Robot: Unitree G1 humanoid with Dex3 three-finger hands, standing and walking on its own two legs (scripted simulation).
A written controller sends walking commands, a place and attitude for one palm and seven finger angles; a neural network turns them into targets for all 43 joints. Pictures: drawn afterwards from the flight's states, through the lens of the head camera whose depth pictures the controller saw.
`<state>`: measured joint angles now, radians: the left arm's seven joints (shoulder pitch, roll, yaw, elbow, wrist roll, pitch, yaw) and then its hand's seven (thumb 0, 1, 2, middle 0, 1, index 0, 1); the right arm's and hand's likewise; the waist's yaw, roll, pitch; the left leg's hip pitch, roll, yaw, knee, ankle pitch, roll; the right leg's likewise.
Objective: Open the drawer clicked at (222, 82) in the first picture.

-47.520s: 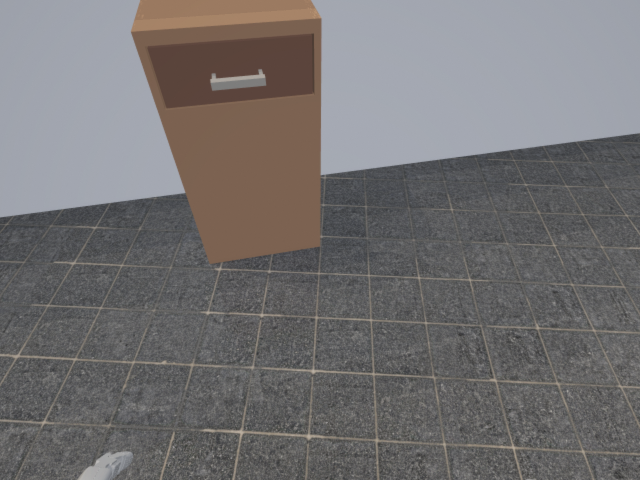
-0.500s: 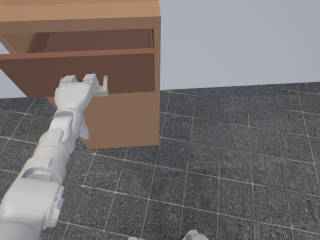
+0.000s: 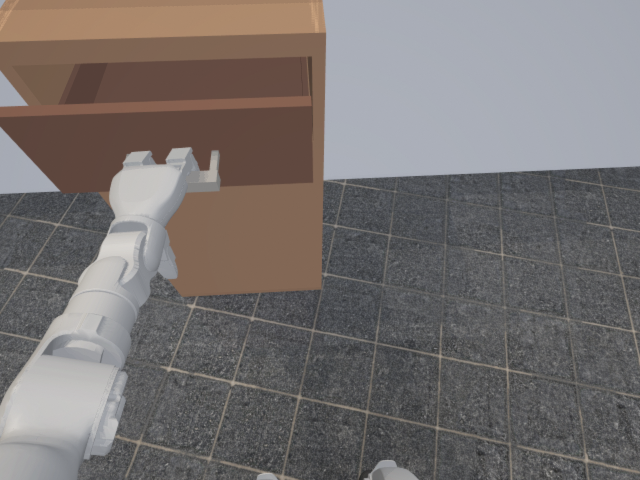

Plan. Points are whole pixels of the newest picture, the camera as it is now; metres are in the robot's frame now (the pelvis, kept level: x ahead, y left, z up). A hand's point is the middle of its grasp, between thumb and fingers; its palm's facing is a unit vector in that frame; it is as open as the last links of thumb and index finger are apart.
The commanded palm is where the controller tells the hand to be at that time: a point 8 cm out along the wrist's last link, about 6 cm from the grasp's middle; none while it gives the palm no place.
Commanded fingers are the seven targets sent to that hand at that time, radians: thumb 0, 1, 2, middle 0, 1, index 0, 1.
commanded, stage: re-aim the fingers above the handle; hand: left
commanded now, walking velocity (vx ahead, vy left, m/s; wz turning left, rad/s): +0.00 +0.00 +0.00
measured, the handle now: (170, 171) +0.53 +0.21 +0.03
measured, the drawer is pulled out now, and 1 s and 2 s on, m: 0.10 0.10 0.09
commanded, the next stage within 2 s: lower the fingers behind the handle in 0.06 s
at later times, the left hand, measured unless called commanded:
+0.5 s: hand (177, 212) +0.47 +0.20 +0.00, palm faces -0.06 -0.04 -1.00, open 13.8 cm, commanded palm +0.45 +0.20 +0.05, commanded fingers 0.00 -0.50 0.30 -0.30 -1.20 -0.30 -1.20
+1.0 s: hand (178, 213) +0.47 +0.20 +0.00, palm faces -0.01 -0.02 -1.00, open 14.0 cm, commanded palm +0.45 +0.20 +0.01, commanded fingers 0.00 -0.50 0.30 -0.30 -1.20 -0.30 -1.20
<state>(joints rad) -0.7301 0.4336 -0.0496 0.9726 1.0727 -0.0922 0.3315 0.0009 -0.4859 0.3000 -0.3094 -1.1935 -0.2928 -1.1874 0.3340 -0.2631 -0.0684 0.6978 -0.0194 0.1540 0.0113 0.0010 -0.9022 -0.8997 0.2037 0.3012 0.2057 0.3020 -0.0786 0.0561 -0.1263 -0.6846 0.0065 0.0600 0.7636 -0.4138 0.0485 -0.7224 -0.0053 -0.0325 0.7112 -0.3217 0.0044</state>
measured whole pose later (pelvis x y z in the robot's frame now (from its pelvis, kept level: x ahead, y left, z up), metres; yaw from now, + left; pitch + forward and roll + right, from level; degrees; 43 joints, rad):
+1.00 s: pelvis -0.02 +0.00 -0.02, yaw -1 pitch +23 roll -1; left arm -0.86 0.46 -0.07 1.09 1.09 -0.05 0.39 0.00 -0.49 0.30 -0.24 -1.20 -0.27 -1.20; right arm 0.33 -0.27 -0.03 0.67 -0.01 0.14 0.00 0.00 -0.90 -0.90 0.20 0.30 0.21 0.30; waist -0.11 0.05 -0.17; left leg -0.87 0.02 0.07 0.91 -0.44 0.05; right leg -0.91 0.00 -0.02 0.85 -0.34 0.00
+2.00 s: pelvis -0.06 +0.00 -0.05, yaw -1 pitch +25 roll -2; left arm -0.99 0.51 -0.09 1.09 1.07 0.01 0.29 0.00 -0.49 0.30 -0.23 -1.20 -0.23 -1.20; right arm 0.34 -0.27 0.01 0.63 0.02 0.10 -0.03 0.00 -0.90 -0.90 0.21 0.30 0.21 0.30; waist -0.14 0.06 -0.17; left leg -1.05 0.01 0.07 1.06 -0.46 0.07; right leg -1.08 -0.01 -0.02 0.99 -0.35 0.01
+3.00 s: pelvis +0.01 +0.00 +0.00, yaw +0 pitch +19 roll -1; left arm -0.70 0.41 -0.05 0.92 1.07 -0.08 0.33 0.00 -0.49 0.30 -0.30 -1.19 -0.29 -1.18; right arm 0.29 -0.25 -0.06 0.69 -0.02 0.15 0.02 0.00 -0.90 -0.90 0.20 0.30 0.21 0.30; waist -0.06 0.06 -0.12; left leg -0.66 0.01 0.06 0.74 -0.42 0.04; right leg -0.70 0.00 -0.03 0.69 -0.33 0.00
